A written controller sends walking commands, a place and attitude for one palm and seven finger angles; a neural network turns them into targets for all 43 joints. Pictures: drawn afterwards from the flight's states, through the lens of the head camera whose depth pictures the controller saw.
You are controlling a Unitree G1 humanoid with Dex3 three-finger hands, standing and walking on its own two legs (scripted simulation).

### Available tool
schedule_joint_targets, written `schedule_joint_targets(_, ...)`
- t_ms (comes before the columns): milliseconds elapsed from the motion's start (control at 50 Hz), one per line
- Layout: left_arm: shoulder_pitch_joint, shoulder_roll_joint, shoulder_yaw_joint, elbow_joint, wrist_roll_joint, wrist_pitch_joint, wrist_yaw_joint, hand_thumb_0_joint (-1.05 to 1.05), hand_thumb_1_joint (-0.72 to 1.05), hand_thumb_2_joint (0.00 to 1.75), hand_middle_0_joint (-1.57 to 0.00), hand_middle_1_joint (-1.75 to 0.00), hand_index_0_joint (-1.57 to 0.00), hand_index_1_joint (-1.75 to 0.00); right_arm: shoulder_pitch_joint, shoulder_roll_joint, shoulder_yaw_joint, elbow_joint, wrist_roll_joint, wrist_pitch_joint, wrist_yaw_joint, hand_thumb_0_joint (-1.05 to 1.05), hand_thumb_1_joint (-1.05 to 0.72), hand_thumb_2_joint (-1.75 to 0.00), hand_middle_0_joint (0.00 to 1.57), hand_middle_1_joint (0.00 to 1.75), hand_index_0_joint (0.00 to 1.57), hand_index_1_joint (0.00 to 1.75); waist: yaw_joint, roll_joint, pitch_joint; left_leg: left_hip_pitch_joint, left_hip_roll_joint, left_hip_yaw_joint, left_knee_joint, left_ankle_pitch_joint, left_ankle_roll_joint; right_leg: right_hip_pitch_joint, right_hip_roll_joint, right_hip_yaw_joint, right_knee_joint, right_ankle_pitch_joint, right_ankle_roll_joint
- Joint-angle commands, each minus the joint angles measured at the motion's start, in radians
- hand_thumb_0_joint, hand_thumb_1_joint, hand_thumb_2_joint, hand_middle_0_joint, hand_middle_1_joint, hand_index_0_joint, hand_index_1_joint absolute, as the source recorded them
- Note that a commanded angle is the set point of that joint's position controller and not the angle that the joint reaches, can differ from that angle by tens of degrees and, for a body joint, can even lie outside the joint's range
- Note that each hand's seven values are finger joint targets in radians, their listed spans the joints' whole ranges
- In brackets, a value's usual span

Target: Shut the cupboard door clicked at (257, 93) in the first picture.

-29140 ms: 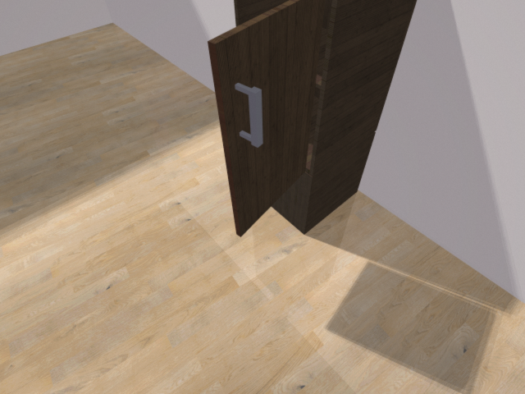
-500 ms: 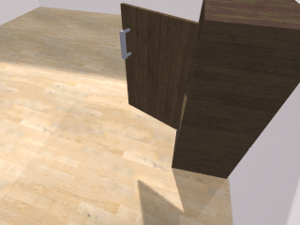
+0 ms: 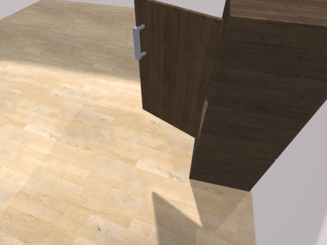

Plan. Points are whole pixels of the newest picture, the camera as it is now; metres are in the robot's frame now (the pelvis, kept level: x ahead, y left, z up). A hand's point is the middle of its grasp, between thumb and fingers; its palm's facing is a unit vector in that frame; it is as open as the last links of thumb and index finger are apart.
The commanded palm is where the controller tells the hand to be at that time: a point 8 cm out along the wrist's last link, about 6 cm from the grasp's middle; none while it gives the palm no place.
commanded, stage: look to check the result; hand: left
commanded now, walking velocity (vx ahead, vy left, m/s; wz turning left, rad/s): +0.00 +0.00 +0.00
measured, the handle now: (140, 42) +0.85 +0.15 +0.08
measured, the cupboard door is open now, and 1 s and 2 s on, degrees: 66 66 66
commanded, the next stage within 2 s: walk to a spot facing it in 0.08 s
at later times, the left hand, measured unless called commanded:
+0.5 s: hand out of the picture +0.01 +0.20 -0.19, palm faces +0.13 -0.97 -0.22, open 7.4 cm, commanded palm none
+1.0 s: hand out of the picture +0.03 +0.26 -0.16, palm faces +0.39 -0.88 -0.29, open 7.4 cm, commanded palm none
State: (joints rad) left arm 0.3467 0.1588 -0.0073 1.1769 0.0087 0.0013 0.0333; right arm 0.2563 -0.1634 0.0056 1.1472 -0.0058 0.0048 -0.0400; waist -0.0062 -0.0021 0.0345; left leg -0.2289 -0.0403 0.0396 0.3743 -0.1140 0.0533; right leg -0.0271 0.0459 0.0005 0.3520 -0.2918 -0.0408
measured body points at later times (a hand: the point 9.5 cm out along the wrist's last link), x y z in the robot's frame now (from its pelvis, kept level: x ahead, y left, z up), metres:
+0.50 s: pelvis +0.00 +0.01 -0.02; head +0.02 +0.02 +0.43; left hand +0.00 +0.25 -0.18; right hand +0.03 -0.23 -0.17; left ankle +0.03 +0.09 -0.72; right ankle -0.06 -0.09 -0.74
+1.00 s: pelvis +0.00 +0.00 -0.01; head +0.05 +0.03 +0.44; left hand +0.01 +0.30 -0.14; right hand +0.16 -0.22 -0.15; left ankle +0.03 +0.13 -0.74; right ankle +0.05 -0.14 -0.74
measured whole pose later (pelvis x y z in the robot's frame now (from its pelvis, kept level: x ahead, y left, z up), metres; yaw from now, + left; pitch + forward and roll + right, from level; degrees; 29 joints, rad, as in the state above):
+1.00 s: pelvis +0.00 +0.00 -0.01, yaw +26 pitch +3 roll -2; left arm 0.13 0.27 0.06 0.83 0.02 0.04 0.01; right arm 0.22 -0.24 -0.07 0.91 -0.03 0.06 0.00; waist -0.05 0.02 0.07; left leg -0.42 -0.08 -0.17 0.51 -0.14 0.01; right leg -0.28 -0.01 0.02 0.55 -0.39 0.03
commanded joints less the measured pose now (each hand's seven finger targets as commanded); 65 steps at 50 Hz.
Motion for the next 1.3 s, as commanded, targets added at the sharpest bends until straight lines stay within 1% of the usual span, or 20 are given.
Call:
schedule_joint_targets(0, 0.055, 0.117, 0.020, -0.026, 0.001, -0.013, 0.010, 0.00, 0.90, 0.90, -0.20, -0.30, -0.20, -0.30, 0.036, -0.133, -0.024, -0.031, -0.003, -0.006, -0.005, 0.00, -0.90, -0.90, 0.20, 0.30, 0.20, 0.30, -0.005, 0.005, 0.067, 0.098, 0.145, -0.151, -0.064, 0.022, -0.006, -0.181, -0.135, 0.096, -0.100, 0.057, -0.012)
schedule_joint_targets(300, 0.021, 0.148, 0.046, -0.076, 0.002, 0.008, 0.016, 0.00, 0.90, 0.90, -0.20, -0.30, -0.20, -0.30, 0.007, -0.132, -0.033, -0.070, -0.009, 0.012, 0.008, 0.00, -0.90, -0.90, 0.20, 0.30, 0.20, 0.30, 0.008, -0.004, 0.042, -0.042, 0.124, -0.183, 0.024, 0.071, -0.008, -0.106, -0.178, 0.048, 0.001, 0.118, -0.013)
schedule_joint_targets(360, 0.008, 0.184, 0.069, -0.116, 0.007, 0.010, 0.018, 0.00, 0.90, 0.90, -0.20, -0.30, -0.20, -0.30, 0.001, -0.126, -0.045, -0.109, -0.009, 0.021, 0.015, 0.00, -0.90, -0.90, 0.20, 0.30, 0.20, 0.30, 0.014, -0.086, 0.016, -0.138, 0.073, -0.131, 0.168, 0.055, -0.025, -0.058, -0.275, 0.081, 0.010, 0.220, -0.061)
schedule_joint_targets(440, -0.055, 0.208, 0.089, -0.186, 0.021, 0.009, 0.024, 0.00, 0.90, 0.90, -0.20, -0.30, -0.20, -0.30, -0.044, -0.117, -0.071, -0.174, -0.013, 0.043, 0.027, 0.00, -0.90, -0.90, 0.20, 0.30, 0.20, 0.30, 0.007, -0.104, 0.099, -0.287, 0.080, -0.034, 0.567, -0.388, -0.064, -0.079, -0.441, 0.108, 0.025, 0.572, -0.184)
schedule_joint_targets(500, -0.080, 0.259, 0.108, -0.217, 0.018, 0.003, 0.017, 0.00, 0.90, 0.90, -0.20, -0.30, -0.20, -0.30, -0.032, -0.102, -0.065, -0.201, -0.013, 0.043, 0.036, 0.00, -0.90, -0.90, 0.20, 0.30, 0.20, 0.30, -0.013, -0.064, 0.081, -0.214, 0.090, 0.032, 0.361, -0.307, -0.074, -0.038, -0.396, -0.018, 0.174, 0.738, -0.123)
schedule_joint_targets(540, -0.076, 0.250, 0.106, -0.235, 0.008, 0.008, 0.005, 0.00, 0.90, 0.90, -0.20, -0.30, -0.20, -0.30, 0.068, -0.131, -0.073, -0.193, -0.020, 0.035, 0.041, 0.00, -0.90, -0.90, 0.20, 0.30, 0.20, 0.30, -0.052, -0.005, 0.002, 0.013, 0.082, 0.004, 0.189, 0.043, -0.033, -0.159, -0.307, -0.127, 0.408, 0.631, -0.009)
schedule_joint_targets(560, -0.042, 0.203, 0.101, -0.267, -0.003, 0.013, 0.003, 0.00, 0.90, 0.90, -0.20, -0.30, -0.20, -0.30, 0.129, -0.217, -0.091, -0.200, -0.032, 0.025, 0.037, 0.00, -0.90, -0.90, 0.20, 0.30, 0.20, 0.30, -0.062, 0.246, -0.057, 0.126, 0.290, -0.328, 0.100, 0.445, 0.092, -0.345, -0.180, -0.181, 0.622, 0.236, 0.075)
schedule_joint_targets(580, -0.093, 0.172, 0.085, -0.315, 0.000, 0.015, 0.006, 0.00, 0.90, 0.90, -0.20, -0.30, -0.20, -0.30, 0.169, -0.274, -0.105, -0.193, -0.028, 0.028, 0.031, 0.00, -0.90, -0.90, 0.20, 0.30, 0.20, 0.30, -0.079, 0.292, -0.081, 0.091, 0.437, -0.548, -0.031, 0.445, 0.207, -0.404, -0.092, -0.092, 0.786, -0.387, 0.075)
schedule_joint_targets(640, -0.203, 0.179, 0.096, -0.343, 0.014, 0.033, -0.003, 0.00, 0.90, 0.90, -0.20, -0.30, -0.20, -0.30, 0.053, -0.258, -0.102, -0.235, -0.033, 0.023, 0.020, 0.00, -0.90, -0.90, 0.20, 0.30, 0.20, 0.30, -0.049, 0.089, 0.001, -0.120, 0.361, -0.548, -0.142, -0.270, 0.137, -0.453, -0.131, 0.043, 0.823, -0.219, 0.066)
schedule_joint_targets(700, -0.176, 0.156, 0.096, -0.341, 0.017, 0.030, -0.015, 0.00, 0.90, 0.90, -0.20, -0.30, -0.20, -0.30, 0.009, -0.251, -0.097, -0.250, -0.032, 0.015, 0.016, 0.00, -0.90, -0.90, 0.20, 0.30, 0.20, 0.30, -0.024, 0.096, -0.030, -0.072, 0.280, -0.433, -0.116, -0.157, 0.104, -0.448, -0.109, 0.019, 0.685, -0.146, 0.085)
schedule_joint_targets(920, -0.098, 0.188, 0.098, -0.371, 0.012, 0.032, -0.009, 0.00, 0.90, 0.90, -0.20, -0.30, -0.20, -0.30, -0.055, -0.265, -0.130, -0.305, -0.026, 0.044, 0.032, 0.00, -0.90, -0.90, 0.20, 0.30, 0.20, 0.30, 0.010, 0.193, -0.095, -0.103, 0.158, -0.449, -0.060, -0.127, 0.052, -0.196, -0.014, -0.021, 0.238, -0.085, 0.085)
schedule_joint_targets(940, -0.044, 0.218, 0.106, -0.362, 0.014, 0.026, -0.006, 0.00, 0.90, 0.90, -0.20, -0.30, -0.20, -0.30, -0.076, -0.250, -0.129, -0.318, -0.018, 0.046, 0.033, 0.00, -0.90, -0.90, 0.20, 0.30, 0.20, 0.30, 0.038, 0.147, -0.101, -0.193, 0.115, -0.427, -0.015, -0.178, 0.017, -0.065, -0.029, -0.009, 0.085, -0.018, 0.076)
schedule_joint_targets(980, -0.077, 0.359, 0.133, -0.391, 0.037, 0.016, 0.007, 0.00, 0.90, 0.90, -0.20, -0.30, -0.20, -0.30, -0.060, -0.143, -0.121, -0.349, -0.010, 0.051, 0.045, 0.00, -0.90, -0.90, 0.20, 0.30, 0.20, 0.30, 0.043, -0.267, -0.029, -0.439, -0.103, -0.123, 0.528, -0.414, -0.119, -0.095, -0.501, 0.484, -0.237, -0.307, -0.117)
schedule_joint_targets(1040, -0.271, 0.252, 0.108, -0.435, 0.023, 0.008, 0.013, 0.00, 0.90, 0.90, -0.20, -0.30, -0.20, -0.30, -0.006, -0.168, -0.122, -0.337, -0.023, 0.059, 0.060, 0.00, -0.90, -0.90, 0.20, 0.30, 0.20, 0.30, -0.058, -0.209, -0.024, -0.380, 0.032, -0.114, 0.867, -0.342, -0.096, -0.247, -0.402, 0.238, -0.097, -0.039, -0.113)
schedule_joint_targets(1080, -0.247, 0.238, 0.097, -0.418, 0.025, -0.002, 0.008, 0.00, 0.90, 0.90, -0.20, -0.30, -0.20, -0.30, -0.041, -0.165, -0.110, -0.345, -0.012, 0.048, 0.070, 0.00, -0.90, -0.90, 0.20, 0.30, 0.20, 0.30, -0.049, -0.220, 0.011, -0.342, 0.062, -0.056, 0.731, -0.337, -0.113, -0.184, -0.360, 0.055, 0.019, 0.359, -0.100)
schedule_joint_targets(1160, -0.089, 0.310, 0.119, -0.366, 0.026, 0.004, 0.004, 0.00, 0.90, 0.90, -0.20, -0.30, -0.20, -0.30, -0.111, -0.137, -0.085, -0.363, -0.006, 0.034, 0.075, 0.00, -0.90, -0.90, 0.20, 0.30, 0.20, 0.30, 0.027, -0.187, -0.046, -0.210, 0.024, 0.063, 0.325, -0.287, -0.103, -0.030, -0.361, -0.030, 0.193, 0.647, -0.048)
schedule_joint_targets(1200, -0.073, 0.311, 0.118, -0.363, 0.015, 0.010, -0.003, 0.00, 0.90, 0.90, -0.20, -0.30, -0.20, -0.30, -0.051, -0.173, -0.090, -0.345, -0.010, 0.030, 0.073, 0.00, -0.90, -0.90, 0.20, 0.30, 0.20, 0.30, -0.008, -0.149, -0.073, -0.016, 0.015, 0.051, 0.148, -0.105, -0.082, -0.138, -0.338, -0.076, 0.308, 0.563, 0.018)
schedule_joint_targets(1220, -0.063, 0.276, 0.114, -0.382, 0.009, 0.016, -0.006, 0.00, 0.90, 0.90, -0.20, -0.30, -0.20, -0.30, 0.007, -0.248, -0.108, -0.335, -0.017, 0.022, 0.070, 0.00, -0.90, -0.90, 0.20, 0.30, 0.20, 0.30, -0.036, 0.029, -0.137, 0.154, 0.155, -0.128, 0.095, 0.169, -0.023, -0.297, -0.279, -0.133, 0.471, 0.336, 0.076)
schedule_joint_targets(1240, -0.077, 0.202, 0.089, -0.420, 0.005, 0.017, -0.011, 0.00, 0.90, 0.90, -0.20, -0.30, -0.20, -0.30, 0.073, -0.345, -0.132, -0.330, -0.019, 0.020, 0.062, 0.00, -0.90, -0.90, 0.20, 0.30, 0.20, 0.30, -0.064, 0.302, -0.171, 0.276, 0.404, -0.444, 0.078, 0.572, 0.121, -0.515, -0.156, -0.150, 0.673, -0.324, 0.136)
schedule_joint_targets(1280, -0.210, 0.185, 0.087, -0.451, 0.011, 0.028, -0.003, 0.00, 0.90, 0.90, -0.20, -0.30, -0.20, -0.30, 0.135, -0.350, -0.135, -0.296, -0.026, 0.017, 0.035, 0.00, -0.90, -0.90, 0.20, 0.30, 0.20, 0.30, -0.110, 0.220, -0.179, 0.193, 0.406, -0.491, 0.031, 0.387, 0.176, -0.565, -0.153, -0.001, 0.827, -0.331, 0.107)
